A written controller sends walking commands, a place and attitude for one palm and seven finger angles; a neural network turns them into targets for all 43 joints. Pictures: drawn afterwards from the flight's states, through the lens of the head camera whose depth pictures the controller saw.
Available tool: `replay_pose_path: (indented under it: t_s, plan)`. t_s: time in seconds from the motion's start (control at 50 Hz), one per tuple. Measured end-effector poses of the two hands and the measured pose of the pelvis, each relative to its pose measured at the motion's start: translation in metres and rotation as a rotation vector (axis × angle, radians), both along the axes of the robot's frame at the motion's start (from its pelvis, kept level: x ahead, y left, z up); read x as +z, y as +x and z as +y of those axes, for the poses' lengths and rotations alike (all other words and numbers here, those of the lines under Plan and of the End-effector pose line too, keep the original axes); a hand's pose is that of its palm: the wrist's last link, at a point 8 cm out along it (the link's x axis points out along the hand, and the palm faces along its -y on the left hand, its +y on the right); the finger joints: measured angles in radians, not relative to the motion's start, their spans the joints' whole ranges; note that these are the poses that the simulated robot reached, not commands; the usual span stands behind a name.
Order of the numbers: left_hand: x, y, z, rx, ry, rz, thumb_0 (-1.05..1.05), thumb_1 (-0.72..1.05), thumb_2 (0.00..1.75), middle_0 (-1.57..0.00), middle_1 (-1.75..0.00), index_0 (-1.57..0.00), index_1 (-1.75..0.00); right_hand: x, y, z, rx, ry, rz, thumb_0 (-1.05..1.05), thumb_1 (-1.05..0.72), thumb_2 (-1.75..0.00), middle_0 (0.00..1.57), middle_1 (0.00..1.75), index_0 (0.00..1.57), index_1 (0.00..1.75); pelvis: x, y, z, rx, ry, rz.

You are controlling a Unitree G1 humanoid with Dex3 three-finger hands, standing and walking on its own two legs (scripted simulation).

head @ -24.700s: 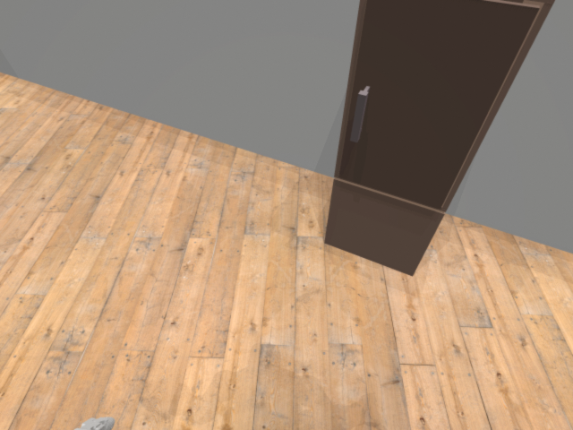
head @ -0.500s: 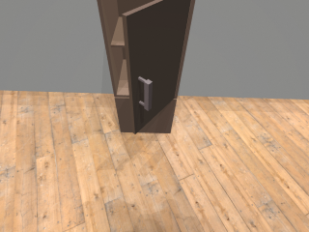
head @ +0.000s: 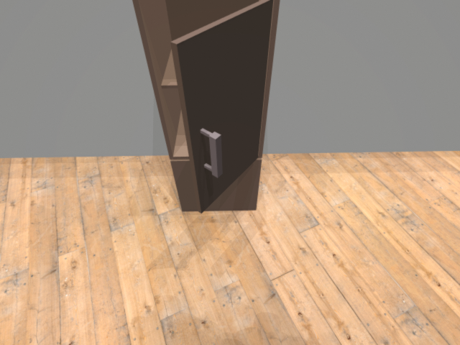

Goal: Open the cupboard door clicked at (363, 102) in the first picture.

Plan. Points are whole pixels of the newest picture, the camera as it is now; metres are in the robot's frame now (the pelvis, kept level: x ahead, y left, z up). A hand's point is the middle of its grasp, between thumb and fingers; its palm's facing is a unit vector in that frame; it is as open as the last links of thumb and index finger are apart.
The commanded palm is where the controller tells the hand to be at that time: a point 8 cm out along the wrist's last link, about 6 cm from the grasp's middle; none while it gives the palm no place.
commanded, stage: let the arm hang, fingers relaxed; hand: left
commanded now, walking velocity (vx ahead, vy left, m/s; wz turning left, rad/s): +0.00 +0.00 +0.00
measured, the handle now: (210, 153) +0.62 +0.09 -0.07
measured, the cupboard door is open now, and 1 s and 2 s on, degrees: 51 51 51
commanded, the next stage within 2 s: look to check the result in 0.18 s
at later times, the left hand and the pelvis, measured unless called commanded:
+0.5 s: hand out of the picture +0.01 +0.15 -0.17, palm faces +0.03 -0.98 -0.18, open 7.4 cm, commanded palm none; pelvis +0.02 -0.01 +0.00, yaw +0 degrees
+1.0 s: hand out of the picture +0.04 +0.15 -0.17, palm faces +0.02 -0.98 -0.19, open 7.4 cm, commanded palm none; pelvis +0.04 -0.02 +0.00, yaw -2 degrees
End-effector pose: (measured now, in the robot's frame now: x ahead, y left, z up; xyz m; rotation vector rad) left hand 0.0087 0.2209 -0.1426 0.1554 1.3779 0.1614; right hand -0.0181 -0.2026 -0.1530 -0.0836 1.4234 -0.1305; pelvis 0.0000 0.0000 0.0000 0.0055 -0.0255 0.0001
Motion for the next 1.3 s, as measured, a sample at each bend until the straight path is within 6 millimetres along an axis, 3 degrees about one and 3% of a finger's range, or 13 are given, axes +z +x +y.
replay_pose_path:
  t_s: [0.44,0.72,1.02,1.16,1.3]
  plan:
    - [0.001,-0.004,-0.017,0.025,-0.021,0.069,0.01,0.91,0.9,-0.2,-0.3,-0.2,-0.3,0.002,0.018,-0.015,0.006,-0.016,0.036,0.0,-0.91,-0.9,0.2,0.3,0.2,0.3,0.002,0.021,-0.01,0.001,0.0,0.006]
    - [0.001,0.013,-0.022,0.023,-0.014,0.048,0.01,0.91,0.9,-0.2,-0.3,-0.2,-0.3,0.002,0.038,-0.021,0.013,-0.019,0.015,0.0,-0.91,-0.9,0.2,0.3,0.2,0.3,0.002,0.033,-0.016,0.002,0.001,0.005]
    - [-0.002,0.025,-0.019,0.006,-0.012,0.066,0.01,0.91,0.9,-0.2,-0.3,-0.2,-0.3,-0.001,0.041,-0.03,-0.043,-0.044,0.014,0.0,-0.91,-0.9,0.2,0.3,0.2,0.3,-0.002,0.037,-0.018,-0.048,-0.005,0.015]
    - [-0.008,0.052,-0.004,-0.059,0.0,0.059,0.01,0.91,0.9,-0.2,-0.3,-0.2,-0.3,0.0,0.036,-0.04,-0.121,-0.094,-0.025,0.0,-0.91,-0.9,0.2,0.3,0.2,0.3,-0.008,0.033,-0.014,-0.12,0.009,0.033]
    - [0.006,0.111,-0.006,-0.154,0.057,-0.057,0.01,0.91,0.9,-0.2,-0.3,-0.19,-0.3,-0.009,0.023,-0.062,-0.154,-0.093,-0.036,0.0,-0.91,-0.9,0.2,0.3,0.2,0.3,-0.012,0.03,-0.028,-0.189,0.013,0.028]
